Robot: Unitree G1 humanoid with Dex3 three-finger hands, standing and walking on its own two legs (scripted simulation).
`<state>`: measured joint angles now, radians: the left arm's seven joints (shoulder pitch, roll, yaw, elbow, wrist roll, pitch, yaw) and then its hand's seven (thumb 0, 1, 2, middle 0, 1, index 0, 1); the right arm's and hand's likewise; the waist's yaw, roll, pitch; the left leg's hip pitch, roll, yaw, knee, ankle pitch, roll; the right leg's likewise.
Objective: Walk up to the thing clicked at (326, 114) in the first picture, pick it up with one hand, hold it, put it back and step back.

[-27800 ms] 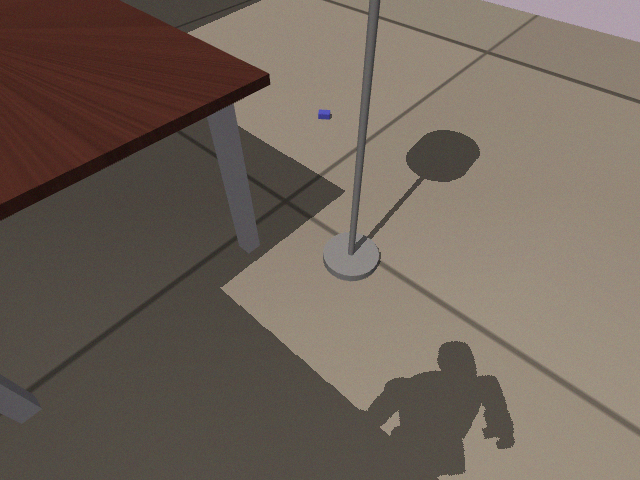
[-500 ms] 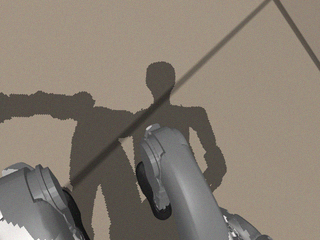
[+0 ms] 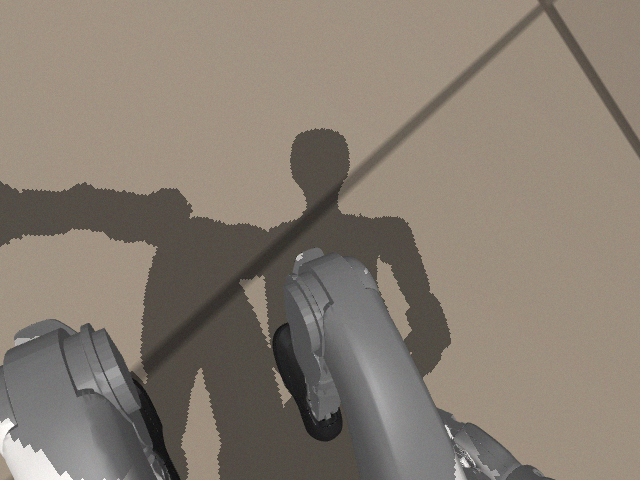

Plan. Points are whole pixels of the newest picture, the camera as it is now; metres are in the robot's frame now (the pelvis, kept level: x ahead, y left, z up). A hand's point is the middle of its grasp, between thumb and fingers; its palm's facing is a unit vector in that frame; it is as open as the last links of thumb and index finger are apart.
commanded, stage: approach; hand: left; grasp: from above
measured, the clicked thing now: out of the picture +0.45 +0.37 -0.31
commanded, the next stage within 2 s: rest palm in 0.46 s
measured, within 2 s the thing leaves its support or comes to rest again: neither
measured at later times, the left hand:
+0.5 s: hand out of the picture +0.44 +0.36 -0.18, palm faces -0.12 -0.41 -0.90, open 14.0 cm
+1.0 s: hand out of the picture +0.43 +0.36 -0.23, palm faces -0.13 -0.43 -0.89, open 14.0 cm
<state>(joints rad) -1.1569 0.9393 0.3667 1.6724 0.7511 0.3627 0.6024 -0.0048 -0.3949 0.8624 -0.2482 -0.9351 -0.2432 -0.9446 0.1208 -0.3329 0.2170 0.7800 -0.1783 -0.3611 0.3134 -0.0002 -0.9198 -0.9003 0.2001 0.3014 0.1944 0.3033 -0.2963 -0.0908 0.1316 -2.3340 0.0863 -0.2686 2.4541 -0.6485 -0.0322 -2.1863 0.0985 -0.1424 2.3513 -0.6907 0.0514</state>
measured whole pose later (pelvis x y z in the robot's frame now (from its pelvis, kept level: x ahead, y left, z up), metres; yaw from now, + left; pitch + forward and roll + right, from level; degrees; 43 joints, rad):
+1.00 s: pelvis +0.00 +0.00 +0.01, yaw -1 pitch +27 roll -13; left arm -1.25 1.04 0.38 1.79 0.73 0.34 0.70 0.00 -0.51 0.95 -0.09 -1.08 -0.10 -1.08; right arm 0.11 -0.36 0.30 0.75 -0.22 -0.37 0.32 0.00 -0.92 -0.90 0.20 0.30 0.19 0.30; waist -0.39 -0.15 0.24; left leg -2.31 0.09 -0.30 2.45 -0.66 -0.04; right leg -2.15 0.11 -0.17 2.32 -0.69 0.05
